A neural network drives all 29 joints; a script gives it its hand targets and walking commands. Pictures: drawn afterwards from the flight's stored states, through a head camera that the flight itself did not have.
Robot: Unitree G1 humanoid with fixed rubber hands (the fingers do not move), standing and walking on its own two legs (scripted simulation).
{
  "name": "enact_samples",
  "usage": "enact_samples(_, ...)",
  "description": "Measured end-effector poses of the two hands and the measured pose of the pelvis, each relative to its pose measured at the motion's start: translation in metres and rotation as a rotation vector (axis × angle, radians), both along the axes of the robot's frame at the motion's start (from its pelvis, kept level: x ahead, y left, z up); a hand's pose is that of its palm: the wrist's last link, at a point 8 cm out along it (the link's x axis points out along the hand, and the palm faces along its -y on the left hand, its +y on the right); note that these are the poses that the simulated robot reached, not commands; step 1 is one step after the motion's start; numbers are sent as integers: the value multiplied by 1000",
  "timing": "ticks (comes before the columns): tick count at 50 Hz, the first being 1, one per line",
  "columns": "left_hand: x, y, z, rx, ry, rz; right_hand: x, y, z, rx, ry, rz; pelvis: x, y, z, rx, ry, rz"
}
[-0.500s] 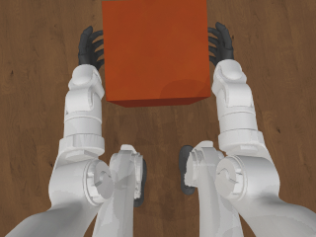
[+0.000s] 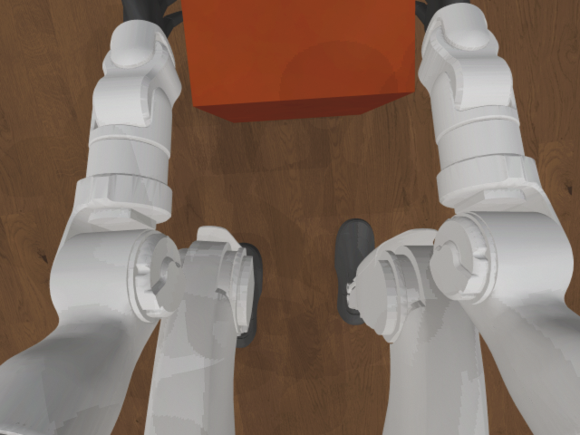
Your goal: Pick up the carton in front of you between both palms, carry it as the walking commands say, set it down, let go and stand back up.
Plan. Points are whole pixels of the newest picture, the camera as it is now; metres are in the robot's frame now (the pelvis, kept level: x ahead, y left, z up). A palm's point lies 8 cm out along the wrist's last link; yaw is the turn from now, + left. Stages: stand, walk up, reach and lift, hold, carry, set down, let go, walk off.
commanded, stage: set down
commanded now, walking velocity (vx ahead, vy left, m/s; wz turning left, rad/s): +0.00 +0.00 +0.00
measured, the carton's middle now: (294, 28) +0.55 +0.00 -0.24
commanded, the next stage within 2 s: none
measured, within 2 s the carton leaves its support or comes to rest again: rests again in 0.46 s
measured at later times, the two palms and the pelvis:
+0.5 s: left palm (166, 36) +0.53 +0.14 -0.19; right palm (435, 17) +0.55 -0.16 -0.19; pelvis +0.00 -0.01 -0.04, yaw +2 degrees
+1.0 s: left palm (163, 37) +0.53 +0.15 -0.20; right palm (438, 19) +0.55 -0.16 -0.20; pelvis -0.01 -0.01 -0.04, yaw +2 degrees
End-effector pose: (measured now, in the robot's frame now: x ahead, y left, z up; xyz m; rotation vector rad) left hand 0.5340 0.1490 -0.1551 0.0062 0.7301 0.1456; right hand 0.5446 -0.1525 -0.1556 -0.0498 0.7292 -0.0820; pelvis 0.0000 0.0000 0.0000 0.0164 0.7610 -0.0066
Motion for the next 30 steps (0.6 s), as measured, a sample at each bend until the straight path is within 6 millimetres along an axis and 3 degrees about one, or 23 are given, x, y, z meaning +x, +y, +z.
enact_samples(8, 9, -2, -26, -2, -11, 10, 13, -1, -20, -3, -11, -1, 5, -1, -23, -10, -28, 26)
enact_samples(30, -1, -5, -40, -30, 18, -42, 3, -9, -39, 8, 24, 16, -5, -10, -38, 0, -124, 40)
